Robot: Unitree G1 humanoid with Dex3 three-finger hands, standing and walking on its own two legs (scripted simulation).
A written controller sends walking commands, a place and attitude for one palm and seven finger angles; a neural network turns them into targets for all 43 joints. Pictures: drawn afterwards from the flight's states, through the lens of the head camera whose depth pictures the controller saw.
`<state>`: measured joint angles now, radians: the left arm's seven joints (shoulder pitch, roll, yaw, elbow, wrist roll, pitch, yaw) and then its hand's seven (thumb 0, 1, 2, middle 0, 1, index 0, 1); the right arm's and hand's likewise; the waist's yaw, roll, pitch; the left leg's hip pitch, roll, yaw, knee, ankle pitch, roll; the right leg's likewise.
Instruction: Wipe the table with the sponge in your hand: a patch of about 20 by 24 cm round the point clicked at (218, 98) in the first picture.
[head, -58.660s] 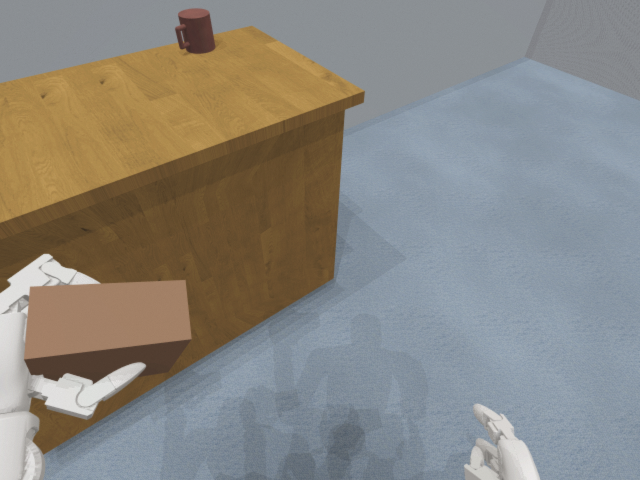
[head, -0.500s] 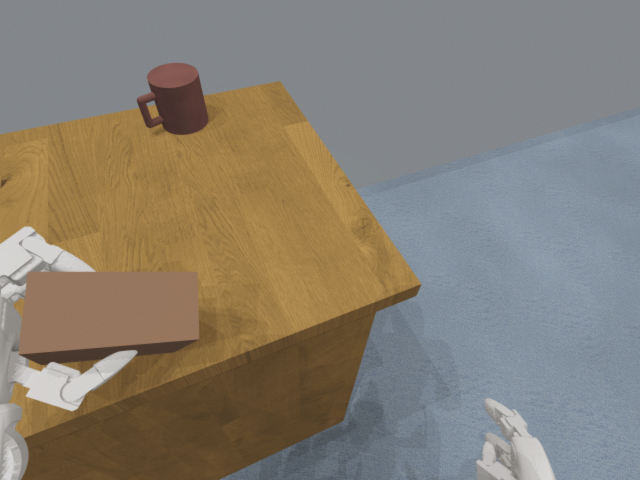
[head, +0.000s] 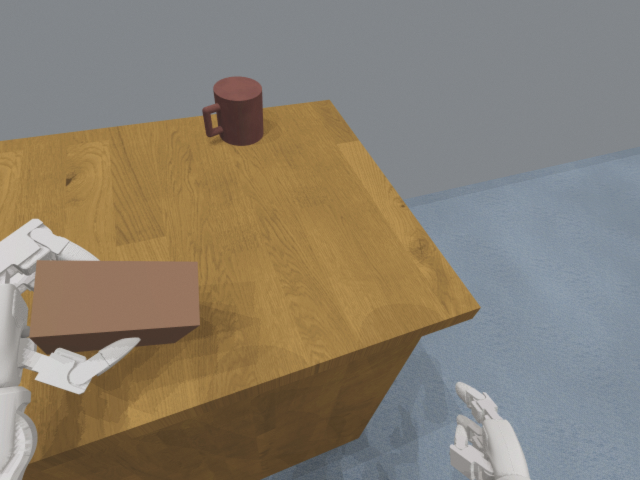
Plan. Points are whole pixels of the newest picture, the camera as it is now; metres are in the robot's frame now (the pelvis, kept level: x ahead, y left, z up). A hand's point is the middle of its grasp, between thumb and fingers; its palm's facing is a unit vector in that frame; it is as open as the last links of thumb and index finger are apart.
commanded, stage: come to a stop and stand still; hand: left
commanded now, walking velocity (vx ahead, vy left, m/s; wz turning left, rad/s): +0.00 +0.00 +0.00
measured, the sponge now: (142, 308) +0.23 +0.21 +0.13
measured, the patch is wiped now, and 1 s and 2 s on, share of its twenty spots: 0.00 0.00 0.00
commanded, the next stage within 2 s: look again from close up in 0.18 s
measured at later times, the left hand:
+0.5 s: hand (75, 315) +0.21 +0.25 +0.16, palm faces +0.42 -0.84 -0.35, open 9.9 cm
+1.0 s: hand (117, 316) +0.21 +0.22 +0.16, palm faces +0.40 -0.85 -0.33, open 9.9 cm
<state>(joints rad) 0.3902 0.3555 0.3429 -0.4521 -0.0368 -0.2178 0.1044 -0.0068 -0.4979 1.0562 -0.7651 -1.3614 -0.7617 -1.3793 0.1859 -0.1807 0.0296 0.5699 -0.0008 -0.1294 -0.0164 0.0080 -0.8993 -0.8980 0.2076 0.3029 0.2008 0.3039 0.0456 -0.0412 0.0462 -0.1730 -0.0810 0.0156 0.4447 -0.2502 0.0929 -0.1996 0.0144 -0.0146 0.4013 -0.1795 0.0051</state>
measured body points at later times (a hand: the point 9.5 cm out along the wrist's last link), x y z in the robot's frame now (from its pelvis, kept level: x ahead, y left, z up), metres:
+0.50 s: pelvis -0.01 +0.00 +0.00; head +0.01 +0.02 +0.45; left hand +0.18 +0.29 +0.18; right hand +0.17 -0.22 -0.07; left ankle -0.01 +0.05 -0.74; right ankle +0.02 -0.13 -0.74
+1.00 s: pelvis -0.01 -0.04 +0.00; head +0.02 -0.01 +0.45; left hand +0.18 +0.26 +0.18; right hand +0.18 -0.25 -0.07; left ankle -0.01 +0.05 -0.74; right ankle +0.02 -0.13 -0.74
